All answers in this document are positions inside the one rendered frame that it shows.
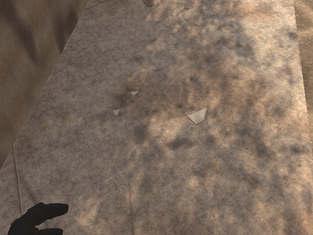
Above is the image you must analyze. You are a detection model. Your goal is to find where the left robot hand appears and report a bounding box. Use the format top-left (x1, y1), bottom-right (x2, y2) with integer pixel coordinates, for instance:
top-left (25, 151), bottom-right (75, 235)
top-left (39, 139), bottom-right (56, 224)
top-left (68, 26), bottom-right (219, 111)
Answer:
top-left (7, 202), bottom-right (68, 235)

